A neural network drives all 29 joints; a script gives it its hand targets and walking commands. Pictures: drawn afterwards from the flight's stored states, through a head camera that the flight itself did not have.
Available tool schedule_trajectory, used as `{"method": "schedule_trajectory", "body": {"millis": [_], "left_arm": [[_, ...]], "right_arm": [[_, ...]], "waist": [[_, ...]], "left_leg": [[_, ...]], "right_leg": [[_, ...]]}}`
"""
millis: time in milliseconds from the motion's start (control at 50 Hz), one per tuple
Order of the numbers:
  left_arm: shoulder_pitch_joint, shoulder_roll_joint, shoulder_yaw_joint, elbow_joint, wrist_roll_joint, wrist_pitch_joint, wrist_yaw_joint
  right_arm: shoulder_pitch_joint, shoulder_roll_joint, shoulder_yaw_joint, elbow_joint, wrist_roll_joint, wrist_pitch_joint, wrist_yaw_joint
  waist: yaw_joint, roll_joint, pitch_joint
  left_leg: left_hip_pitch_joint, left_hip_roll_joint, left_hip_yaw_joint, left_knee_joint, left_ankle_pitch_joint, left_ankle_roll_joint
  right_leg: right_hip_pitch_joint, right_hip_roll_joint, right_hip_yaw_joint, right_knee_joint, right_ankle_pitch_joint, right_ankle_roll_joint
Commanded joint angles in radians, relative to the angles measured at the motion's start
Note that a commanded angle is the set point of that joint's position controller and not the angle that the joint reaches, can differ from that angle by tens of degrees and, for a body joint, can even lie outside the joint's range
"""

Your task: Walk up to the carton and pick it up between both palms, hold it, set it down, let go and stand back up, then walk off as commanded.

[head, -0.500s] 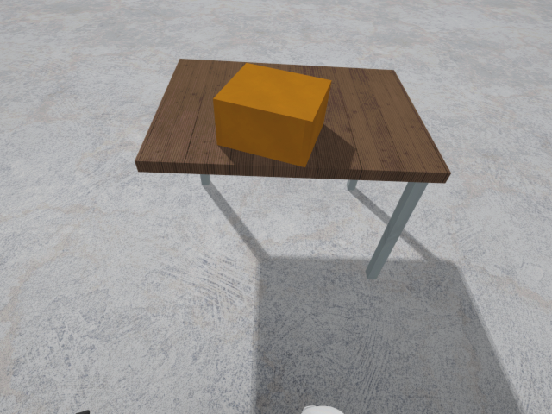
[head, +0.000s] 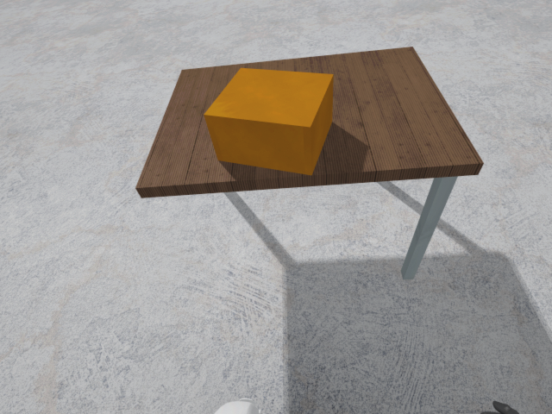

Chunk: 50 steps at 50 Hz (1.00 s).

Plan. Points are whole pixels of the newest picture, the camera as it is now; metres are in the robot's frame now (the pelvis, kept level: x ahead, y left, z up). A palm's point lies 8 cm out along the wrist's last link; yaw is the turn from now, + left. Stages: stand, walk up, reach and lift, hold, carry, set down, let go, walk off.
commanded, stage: walk off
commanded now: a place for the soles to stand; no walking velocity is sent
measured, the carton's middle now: (274, 118) +0.83 +0.00 -0.05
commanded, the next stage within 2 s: stand in 1.62 s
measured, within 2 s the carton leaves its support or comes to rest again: neither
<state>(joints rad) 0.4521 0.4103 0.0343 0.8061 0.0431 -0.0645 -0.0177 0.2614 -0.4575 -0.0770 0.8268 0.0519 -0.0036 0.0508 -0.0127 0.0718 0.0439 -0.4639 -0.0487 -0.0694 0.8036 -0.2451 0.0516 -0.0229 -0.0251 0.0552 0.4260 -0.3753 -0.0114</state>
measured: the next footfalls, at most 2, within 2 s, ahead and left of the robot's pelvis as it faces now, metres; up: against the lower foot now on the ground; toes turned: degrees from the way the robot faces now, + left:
left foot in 0.10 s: +0.16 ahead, +0.13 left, +0.00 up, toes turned -5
right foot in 0.42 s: +0.19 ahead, -0.11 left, +0.00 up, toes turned +3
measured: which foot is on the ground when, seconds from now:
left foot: up 0.00-0.08, down 0.10-0.44, up 0.46-0.66, down 0.68-1.00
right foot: down 0.00-0.14, up 0.16-0.40, down 0.42-0.70, up 0.72-0.90, down 0.92-1.00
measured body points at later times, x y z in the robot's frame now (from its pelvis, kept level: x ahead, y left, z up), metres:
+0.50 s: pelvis +0.10 +0.02 -0.01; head +0.14 +0.00 +0.44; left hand +0.23 +0.34 -0.10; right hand +0.20 -0.30 -0.13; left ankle +0.11 +0.14 -0.73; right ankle +0.15 -0.11 -0.74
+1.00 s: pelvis +0.03 +0.01 -0.01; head +0.06 +0.01 +0.44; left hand +0.14 +0.33 -0.11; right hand +0.14 -0.31 -0.12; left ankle +0.05 +0.17 -0.73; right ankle +0.04 -0.09 -0.74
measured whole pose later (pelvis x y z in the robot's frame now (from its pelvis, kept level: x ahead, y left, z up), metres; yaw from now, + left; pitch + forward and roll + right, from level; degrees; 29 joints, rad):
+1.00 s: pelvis +0.03 +0.01 -0.01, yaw +0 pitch -1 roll +1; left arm 0.20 0.40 0.03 0.81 0.02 0.02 0.00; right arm 0.18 -0.39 -0.06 0.83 0.05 0.00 -0.01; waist -0.01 -0.01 0.09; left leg -0.29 0.01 -0.06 0.60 -0.41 -0.01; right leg -0.26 0.03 0.06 0.59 -0.29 -0.02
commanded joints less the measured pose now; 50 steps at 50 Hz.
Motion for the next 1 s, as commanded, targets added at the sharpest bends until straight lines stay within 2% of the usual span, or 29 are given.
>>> {"method": "schedule_trajectory", "body": {"millis": [0, 20, 60, 80, 100, 120, 140, 200, 240, 280, 320, 380, 420, 440, 460, 500, 580, 600, 640, 680, 700, 760, 780, 840, 880, 900, 920, 940, 980], "left_arm": [[-0.092, 0.214, 0.085, -0.007, -0.023, -0.006, 0.025], [-0.095, 0.237, 0.078, -0.018, -0.027, -0.005, 0.035], [-0.093, 0.185, 0.068, -0.026, -0.048, -0.001, 0.045], [-0.093, 0.144, 0.058, -0.044, -0.057, -0.002, 0.049], [-0.074, 0.108, 0.055, -0.051, -0.062, 0.001, 0.051], [-0.095, 0.162, 0.067, -0.061, -0.063, 0.013, 0.049], [-0.121, 0.175, 0.070, -0.055, -0.058, 0.016, 0.047], [-0.142, 0.098, 0.050, -0.037, -0.060, 0.016, 0.032], [-0.159, 0.090, 0.047, -0.017, -0.057, 0.017, 0.035], [-0.190, 0.102, 0.048, -0.005, -0.055, 0.025, 0.042], [-0.172, 0.130, 0.054, 0.010, -0.043, 0.030, 0.047], [-0.237, 0.188, 0.076, 0.006, -0.034, 0.035, 0.046], [-0.256, 0.249, 0.096, -0.015, -0.016, 0.039, 0.046], [-0.261, 0.260, 0.098, -0.032, -0.009, 0.040, 0.046], [-0.268, 0.247, 0.092, -0.043, -0.009, 0.035, 0.047], [-0.295, 0.235, 0.083, -0.063, -0.004, 0.042, 0.053], [-0.284, 0.195, 0.055, -0.048, -0.020, 0.054, 0.046], [-0.289, 0.187, 0.049, -0.042, -0.028, 0.060, 0.038], [-0.319, 0.163, 0.050, -0.037, -0.035, 0.069, 0.032], [-0.274, 0.140, 0.057, -0.030, -0.047, 0.088, 0.031], [-0.294, 0.165, 0.074, -0.034, -0.043, 0.093, 0.039], [-0.284, 0.140, 0.070, -0.021, -0.035, 0.092, 0.024], [-0.263, 0.141, 0.078, -0.029, -0.036, 0.087, 0.019], [-0.267, 0.162, 0.080, -0.005, -0.019, 0.067, 0.014], [-0.234, 0.176, 0.076, 0.003, -0.019, 0.055, 0.018], [-0.231, 0.195, 0.080, 0.007, -0.010, 0.050, 0.016], [-0.235, 0.222, 0.083, -0.017, -0.001, 0.043, 0.020], [-0.255, 0.235, 0.083, -0.017, 0.004, 0.042, 0.017], [-0.303, 0.219, 0.078, -0.025, 0.008, 0.033, 0.017]], "right_arm": [[-0.042, -0.107, -0.028, -0.054, -0.064, -0.021, -0.013], [0.011, -0.118, -0.043, -0.066, -0.076, -0.031, -0.021], [0.148, -0.155, -0.070, -0.039, -0.089, -0.057, -0.043], [0.146, -0.202, -0.080, -0.054, -0.100, -0.057, -0.051], [0.100, -0.227, -0.073, -0.071, -0.092, -0.056, -0.057], [0.115, -0.275, -0.082, -0.054, -0.070, -0.057, -0.059], [0.100, -0.239, -0.063, -0.054, -0.058, -0.061, -0.063], [0.024, -0.137, -0.012, -0.054, -0.071, -0.065, -0.077], [0.011, -0.139, -0.015, -0.044, -0.076, -0.055, -0.076], [0.001, -0.153, -0.016, -0.043, -0.070, -0.042, -0.075], [-0.050, -0.176, -0.032, -0.059, -0.068, -0.024, -0.068], [-0.049, -0.163, -0.025, -0.050, -0.058, -0.005, -0.060], [-0.066, -0.151, -0.023, -0.041, -0.048, 0.012, -0.061], [-0.051, -0.133, -0.028, -0.058, -0.065, 0.013, -0.062], [-0.057, -0.138, -0.031, -0.046, -0.069, 0.020, -0.068], [-0.037, -0.142, -0.036, -0.045, -0.062, 0.024, -0.066], [-0.017, -0.097, -0.026, -0.039, -0.059, -0.009, -0.060], [-0.005, -0.108, -0.030, -0.018, -0.059, -0.020, -0.058], [0.007, -0.143, -0.038, -0.013, -0.092, -0.024, -0.069], [-0.059, -0.230, -0.049, -0.024, -0.104, -0.025, -0.069], [-0.080, -0.242, -0.051, -0.025, -0.105, -0.025, -0.072], [-0.111, -0.191, -0.040, -0.047, -0.107, -0.038, -0.084], [-0.083, -0.188, -0.039, -0.056, -0.104, -0.038, -0.089], [-0.137, -0.189, -0.033, -0.062, -0.098, -0.033, -0.077], [-0.144, -0.158, -0.022, -0.064, -0.088, -0.026, -0.067], [-0.106, -0.140, -0.025, -0.057, -0.079, -0.028, -0.068], [-0.118, -0.087, -0.006, -0.069, -0.061, -0.030, -0.070], [-0.131, -0.103, -0.008, -0.047, -0.069, -0.025, -0.077], [-0.140, -0.128, -0.018, -0.028, -0.065, -0.025, -0.072]], "waist": [[0.030, -0.320, 0.008], [-0.009, -0.252, -0.060], [-0.082, -0.117, -0.232], [-0.070, -0.022, -0.255], [-0.002, 0.093, -0.251], [-0.025, 0.048, -0.247], [-0.013, -0.034, -0.184], [0.038, 0.071, -0.070], [0.027, 0.112, -0.054], [0.031, 0.103, -0.083], [0.053, 0.102, -0.149], [0.026, 0.056, -0.164], [0.044, -0.185, -0.113], [0.039, -0.230, -0.098], [0.043, -0.238, -0.098], [0.046, -0.219, -0.137], [0.011, -0.203, -0.178], [0.008, -0.261, -0.220], [0.008, -0.242, -0.198], [0.038, 0.034, -0.148], [0.010, 0.051, -0.101], [0.042, 0.109, -0.015], [0.043, 0.061, -0.039], [0.039, 0.068, -0.057], [0.047, 0.009, -0.067], [0.026, -0.085, -0.089], [0.038, -0.198, -0.071], [0.051, -0.159, -0.037], [0.034, -0.190, -0.023]], "left_leg": [[0.045, 0.021, 0.089, -0.276, -0.014, -0.007], [0.143, 0.031, 0.089, -0.356, 0.048, 0.019], [0.525, 0.065, 0.005, -0.408, 0.280, 0.062], [0.635, 0.161, -0.157, -0.302, 0.532, 0.116], [0.642, 0.364, -0.410, -0.318, 0.761, 0.191], [0.570, 0.417, -0.515, -0.357, 0.702, 0.289], [0.507, 0.399, -0.503, -0.356, 0.682, 0.289], [0.404, 0.270, -0.195, -0.324, 0.998, 0.152], [0.398, 0.259, -0.154, -0.300, 1.065, 0.135], [0.367, 0.227, -0.128, -0.261, 1.016, 0.120], [0.303, 0.216, -0.118, -0.212, 0.766, 0.079], [0.171, 0.150, -0.111, -0.225, 0.359, 0.031], [0.083, 0.033, -0.025, -0.028, -0.040, 0.004], [0.094, -0.001, 0.013, 0.110, -0.331, -0.014], [0.073, 0.011, -0.013, 0.186, -0.373, -0.017], [0.077, 0.006, -0.007, 0.244, -0.346, -0.021], [0.183, 0.049, 0.067, -0.341, -0.084, -0.010], [0.245, 0.053, 0.052, -0.418, 0.000, -0.014], [0.341, 0.115, -0.042, -0.430, 0.077, 0.012], [0.306, 0.358, -0.313, -0.443, 0.304, 0.094], [0.204, 0.403, -0.327, -0.436, 0.295, 0.169], [0.193, 0.313, -0.168, -0.380, 0.458, 0.140], [0.238, 0.302, -0.155, -0.342, 0.490, 0.126], [0.190, 0.286, -0.147, -0.344, 0.130, 0.112], [0.155, 0.205, -0.101, -0.305, -0.054, 0.042], [0.144, 0.147, -0.056, -0.237, -0.124, 0.014], [0.064, 0.074, 0.013, -0.140, -0.206, -0.020], [0.073, 0.032, 0.061, -0.087, -0.332, -0.040], [0.118, 0.045, 0.041, -0.104, -0.307, -0.026]], "right_leg": [[0.036, -0.114, 0.022, 0.028, 0.707, -0.086], [0.047, -0.142, 0.031, 0.162, 0.902, -0.102], [-0.142, -0.057, -0.017, 0.513, 0.767, -0.068], [-0.318, -0.012, -0.002, 0.612, 0.509, -0.034], [-0.440, 0.073, -0.024, 0.720, -0.066, -0.022], [-0.458, 0.107, 0.030, 0.791, -0.214, -0.033], [-0.469, 0.067, 0.054, 0.774, -0.210, -0.049], [-0.435, 0.028, 0.034, 0.498, -0.118, -0.021], [-0.396, 0.027, -0.018, 0.318, -0.087, -0.013], [-0.332, 0.031, -0.059, 0.205, 0.014, -0.019], [-0.188, 0.008, -0.024, 0.064, 0.280, -0.031], [-0.126, -0.043, 0.100, 0.117, 0.493, -0.072], [-0.179, -0.214, 0.281, 0.018, 0.564, -0.193], [-0.229, -0.303, 0.325, -0.012, 0.618, -0.263], [-0.208, -0.330, 0.359, -0.007, 0.698, -0.294], [-0.195, -0.306, 0.319, 0.031, 0.802, -0.296], [-0.061, -0.143, 0.154, 0.168, 0.895, -0.157], [-0.069, -0.093, 0.104, 0.182, 0.776, -0.130], [-0.239, -0.058, 0.114, 0.210, 0.483, -0.085], [-0.408, 0.086, 0.026, 0.341, -0.108, -0.006], [-0.378, 0.080, 0.084, 0.477, -0.185, -0.010], [-0.402, 0.055, 0.070, 0.472, -0.085, -0.007], [-0.405, 0.058, 0.045, 0.425, -0.063, -0.004], [-0.238, 0.029, -0.036, 0.143, -0.051, 0.006], [-0.148, 0.003, 0.060, -0.011, 0.091, -0.030], [-0.095, -0.042, 0.171, -0.052, 0.178, -0.044], [-0.104, -0.178, 0.371, -0.109, 0.239, -0.108], [-0.204, -0.239, 0.382, -0.160, 0.200, -0.156], [-0.236, -0.195, 0.321, -0.134, 0.198, -0.173]]}}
